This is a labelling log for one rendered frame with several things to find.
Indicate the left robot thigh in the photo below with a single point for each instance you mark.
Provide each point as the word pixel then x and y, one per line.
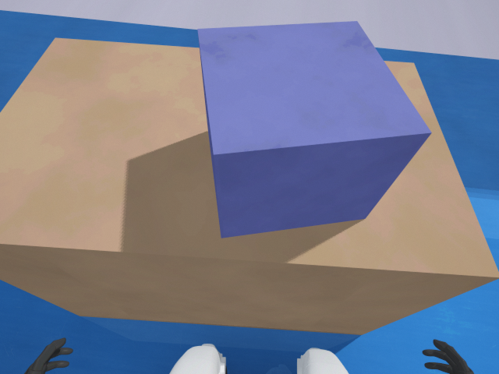
pixel 200 360

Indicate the right robot thigh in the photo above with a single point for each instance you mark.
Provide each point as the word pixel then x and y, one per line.
pixel 319 361

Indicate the pedestal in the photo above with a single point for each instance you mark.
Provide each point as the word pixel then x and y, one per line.
pixel 108 209

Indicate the carton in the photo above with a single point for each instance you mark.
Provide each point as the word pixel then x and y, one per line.
pixel 307 124

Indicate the robot thigh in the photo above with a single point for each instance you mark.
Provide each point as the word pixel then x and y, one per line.
pixel 200 360
pixel 319 361

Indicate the robot left hand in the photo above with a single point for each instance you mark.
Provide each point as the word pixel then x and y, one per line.
pixel 42 364

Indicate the robot right hand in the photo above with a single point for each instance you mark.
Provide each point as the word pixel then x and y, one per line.
pixel 457 365

